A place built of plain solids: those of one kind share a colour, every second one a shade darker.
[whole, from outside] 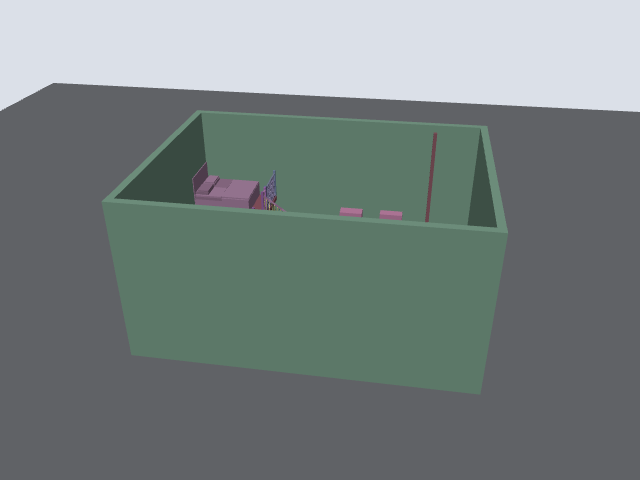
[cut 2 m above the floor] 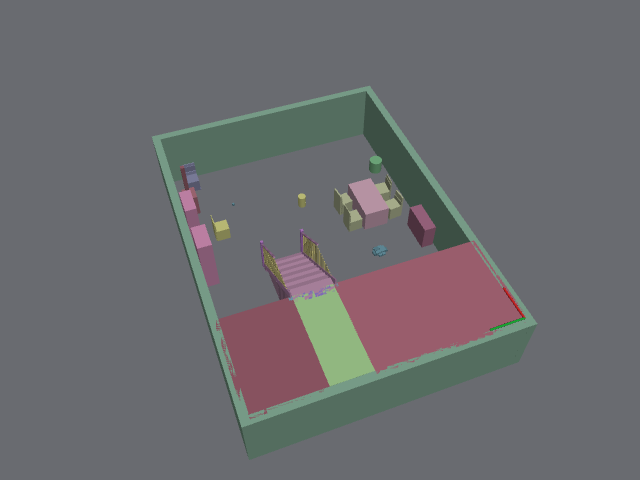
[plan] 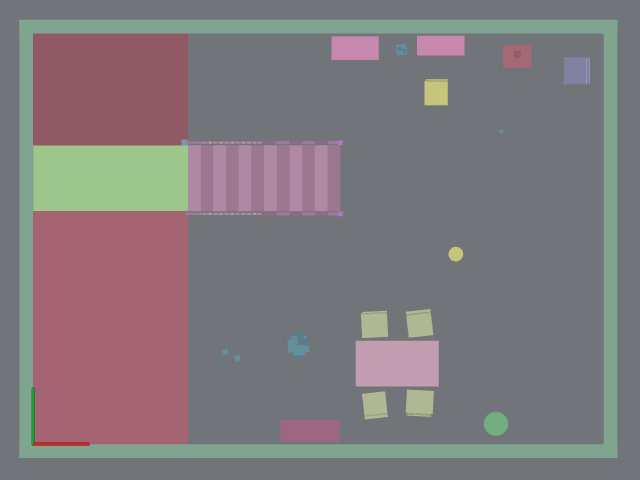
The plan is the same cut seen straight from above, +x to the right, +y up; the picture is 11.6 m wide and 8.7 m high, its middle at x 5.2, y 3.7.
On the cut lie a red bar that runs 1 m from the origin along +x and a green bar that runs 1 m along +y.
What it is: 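A dwelling of one tall room, 10.3 x 7.4 m inside and 5.3 m high, with a sleeping gallery 2.17 m up across one short end and a free-standing straight stair of 13 risers to it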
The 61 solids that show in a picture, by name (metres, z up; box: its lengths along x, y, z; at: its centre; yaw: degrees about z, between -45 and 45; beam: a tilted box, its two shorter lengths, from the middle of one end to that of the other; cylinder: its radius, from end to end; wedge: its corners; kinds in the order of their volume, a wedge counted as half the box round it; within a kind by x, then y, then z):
{
 "wall_1": {"box": [0.25, 7.94, 5.49], "at": [-0.12, 3.72, 2.69]},
 "wall_2": {"box": [10.84, 0.25, 5.49], "at": [5.17, -0.12, 2.69]},
 "wall_3": {"box": [10.84, 0.25, 5.49], "at": [5.17, 7.57, 2.69]},
 "wall_4": {"box": [0.25, 7.94, 5.49], "at": [10.47, 3.72, 2.69]},
 "step_1": {"box": [0.47, 1.2, 2.05], "at": [2.8, 4.82, 0.98]},
 "step_2": {"box": [0.69, 1.2, 1.89], "at": [2.92, 4.82, 0.89]},
 "step_3": {"box": [0.69, 1.2, 1.72], "at": [3.15, 4.82, 0.81]},
 "step_4": {"box": [0.69, 1.2, 1.55], "at": [3.38, 4.82, 0.73]},
 "step_5": {"box": [0.69, 1.2, 1.39], "at": [3.61, 4.82, 0.64]},
 "step_6": {"box": [0.69, 1.2, 1.22], "at": [3.84, 4.82, 0.56]},
 "step_7": {"box": [0.69, 1.2, 1.05], "at": [4.07, 4.82, 0.48]},
 "step_8": {"box": [0.69, 1.2, 0.89], "at": [4.3, 4.82, 0.39]},
 "step_9": {"box": [0.69, 1.2, 0.72], "at": [4.53, 4.82, 0.31]},
 "step_10": {"box": [0.69, 1.2, 0.55], "at": [4.76, 4.82, 0.23]},
 "step_11": {"box": [0.69, 1.2, 0.38], "at": [4.99, 4.82, 0.14]},
 "step_12": {"box": [0.69, 1.2, 0.22], "at": [5.22, 4.82, 0.06]},
 "bedstead_gallery_bed_1": {"box": [0.05, 1.65, 1.31], "at": [0.01, 6.64, 2.78]},
 "bedstead_gallery_bed_2": {"box": [0.38, 0.62, 0.78], "at": [0.32, 7.03, 2.51]},
 "bedstead_gallery_bed_3": {"box": [0.4, 0.65, 0.78], "at": [0.33, 6.27, 2.51]},
 "bedstead_gallery_bed_4": {"box": [1.02, 0.8, 0.62], "at": [0.54, 6.24, 2.43]},
 "bedstead_gallery_bed_5": {"box": [1.02, 0.8, 0.62], "at": [0.54, 7.04, 2.43]},
 "bedstead_gallery_bed_6": {"box": [1.05, 1.65, 0.57], "at": [0.56, 6.64, 2.41]},
 "bedstead_gallery_bed_7": {"box": [2.09, 1.65, 0.46], "at": [1.07, 6.64, 2.35]},
 "bedstead_gallery_bed_8": {"box": [1.05, 1.57, 0.62], "at": [1.58, 6.66, 2.43]},
 "bedstead_gallery_bed_9": {"box": [1.04, 1.66, 0.57], "at": [1.6, 6.65, 2.41]},
 "upper_floor_1": {"box": [2.93, 4.35, 0.18], "at": [1.34, 2.05, 2.08]},
 "upper_floor_2": {"box": [2.93, 2.16, 0.18], "at": [1.34, 6.49, 2.08]},
 "slotfit_storage_1": {"box": [0.86, 0.44, 1.94], "at": [5.84, 7.18, 0.92]},
 "slotfit_storage_2": {"box": [0.86, 0.36, 1.94], "at": [7.39, 7.22, 0.92]},
 "slotfit_loft_table_1": {"box": [1.51, 0.84, 0.79], "at": [6.6, 1.46, 0.34]},
 "head_base_1": {"box": [0.25, 1.2, 2.12], "at": [2.68, 4.82, 1.01]},
 "upper_floor_head_1": {"box": [2.81, 1.2, 0.18], "at": [1.4, 4.82, 2.08]},
 "slotfit_loft_chair_1": {"box": [0.42, 0.44, 0.55], "at": [6.19, 0.72, 0.22], "yaw": 6.4},
 "slotfit_loft_chair_2": {"box": [0.47, 0.45, 0.49], "at": [6.19, 2.16, 0.2], "yaw": 2.8},
 "slotfit_loft_chair_3": {"box": [0.45, 0.025, 0.94], "at": [6.19, 2.39, 0.42], "yaw": 2.8},
 "slotfit_loft_chair_4": {"box": [0.42, 0.05, 0.91], "at": [6.22, 0.49, 0.4], "yaw": 6.4},
 "slotfit_loft_chair_5": {"box": [0.45, 0.05, 0.93], "at": [6.98, 2.4, 0.41], "yaw": 6.4},
 "slotfit_loft_chair_6": {"box": [0.45, 0.025, 0.82], "at": [6.99, 0.54, 0.36], "yaw": -3.0},
 "slotfit_loft_chair_7": {"box": [0.49, 0.42, 0.53], "at": [7.01, 0.77, 0.21], "yaw": -3.0},
 "slotfit_loft_chair_8": {"box": [0.45, 0.43, 0.52], "at": [7.01, 2.16, 0.21], "yaw": 6.4},
 "slotfit_wall_table_1": {"box": [1.07, 0.4, 0.9], "at": [5.02, 0.24, 0.4]},
 "stove_1": {"box": [0.51, 0.43, 0.84], "at": [8.78, 7.03, 0.37]},
 "stove_2": {"box": [0.13, 0.13, 4.52], "at": [8.78, 7.06, 3.03]},
 "guard_string_1": {"wedge": [[2.76, 4.15, 2.02], [2.76, 4.15, 2.24], [2.76, 4.19, 2.02], [2.76, 4.19, 2.24], [5.57, 4.15, -0.02], [5.57, 4.15, 0.2], [5.57, 4.19, -0.02], [5.57, 4.19, 0.2]]},
 "guard_string_2": {"wedge": [[2.76, 5.44, 2.02], [2.76, 5.44, 2.24], [2.76, 5.48, 2.02], [2.76, 5.48, 2.24], [5.57, 5.44, -0.02], [5.57, 5.44, 0.2], [5.57, 5.48, -0.02], [5.57, 5.48, 0.2]]},
 "slotfit_known_1": {"box": [0.42, 0.45, 0.5], "at": [7.3, 6.36, 0.2]},
 "slotfit_known_2": {"box": [0.4, 0.025, 0.9], "at": [7.32, 6.6, 0.4]},
 "slotfit_known_3": {"cylinder": 0.13, "from": [7.66, 3.44, -0.05], "to": [7.66, 3.44, 0.42]},
 "slotfit_seat_1": {"box": [0.42, 0.47, 0.48], "at": [9.83, 6.78, 0.19]},
 "slotfit_seat_2": {"box": [0.025, 0.45, 0.84], "at": [10.06, 6.76, 0.37]},
 "slotfit_hallpiece_corner_1": {"cylinder": 0.22, "from": [8.39, 0.37, -0.05], "to": [8.39, 0.37, 0.46]},
 "clutter_clhall_1": {"box": [0.11, 0.17, 0.17], "at": [4.74, 1.88, 0.04], "yaw": 4.4},
 "clutter_clhall_2": {"box": [0.23, 0.19, 0.17], "at": [4.82, 1.7, 0.04], "yaw": 4.4},
 "clutter_clhall_3": {"box": [0.11, 0.16, 0.17], "at": [4.85, 1.88, 0.04], "yaw": 4.4},
 "clutter_clhall_4": {"box": [0.19, 0.19, 0.48], "at": [6.68, 7.15, 0.19], "yaw": 7.0},
 "guard_newel_1": {"box": [0.09, 0.09, 1.25], "at": [2.76, 5.46, 2.65]},
 "guard_newel_2": {"box": [0.09, 0.09, 1.27], "at": [5.57, 4.17, 0.58]},
 "guard_newel_3": {"box": [0.09, 0.09, 1.27], "at": [5.57, 5.46, 0.58]},
 "gal_guard_newel_1": {"box": [0.09, 0.09, 1.15], "at": [2.76, 7.4, 2.7]},
 "guard_rail_1": {"beam": [0.06, 0.044], "from": [4.4, 4.17, 1.94], "to": [4.16, 4.17, 2.11]},
 "guard_rail_2": {"beam": [0.06, 0.044], "from": [4.4, 5.46, 1.94], "to": [4.16, 5.46, 2.11]}
}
